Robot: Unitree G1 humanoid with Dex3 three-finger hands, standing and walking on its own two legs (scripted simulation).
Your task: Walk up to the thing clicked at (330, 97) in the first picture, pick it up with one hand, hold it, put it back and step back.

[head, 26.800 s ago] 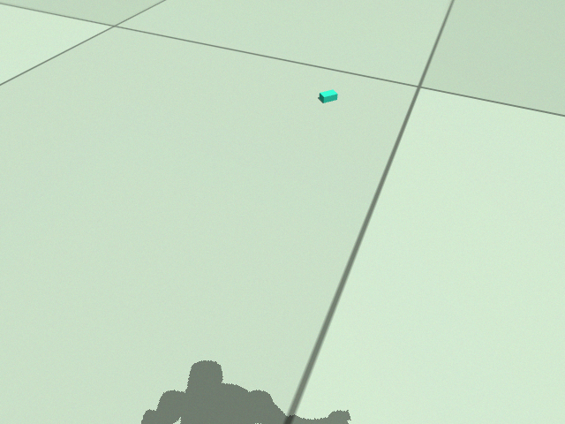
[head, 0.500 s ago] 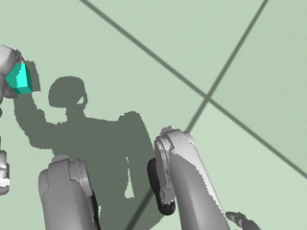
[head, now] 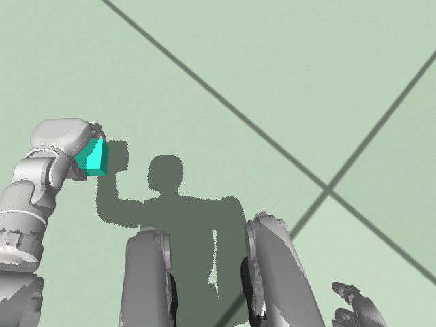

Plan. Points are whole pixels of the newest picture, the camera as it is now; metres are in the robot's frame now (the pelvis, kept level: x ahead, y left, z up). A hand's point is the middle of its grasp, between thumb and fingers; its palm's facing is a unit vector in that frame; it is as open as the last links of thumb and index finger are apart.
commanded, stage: lift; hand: left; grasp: from above
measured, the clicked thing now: (78, 158) +0.46 +0.25 -0.12
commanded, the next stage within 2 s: hold in 0.98 s
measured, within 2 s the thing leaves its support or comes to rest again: neither
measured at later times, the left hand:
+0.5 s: hand (16, 156) +0.37 +0.23 +0.11, palm faces -0.45 -0.05 -0.89, open 9.0 cm
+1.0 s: hand out of the picture +0.40 +0.22 +0.20, palm faces -0.45 -0.05 -0.89, open 8.9 cm
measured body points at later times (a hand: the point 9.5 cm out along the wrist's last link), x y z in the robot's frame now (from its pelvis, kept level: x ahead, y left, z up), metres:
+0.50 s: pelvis +0.02 -0.01 +0.18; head +0.11 +0.00 +0.62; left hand +0.39 +0.23 +0.17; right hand +0.13 -0.28 +0.06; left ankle +0.09 +0.12 -0.43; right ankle +0.11 -0.15 -0.43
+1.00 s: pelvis +0.07 +0.00 +0.27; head +0.12 +0.00 +0.71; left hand +0.41 +0.23 +0.25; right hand +0.16 -0.27 +0.14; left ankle +0.09 +0.12 -0.43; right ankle +0.11 -0.15 -0.43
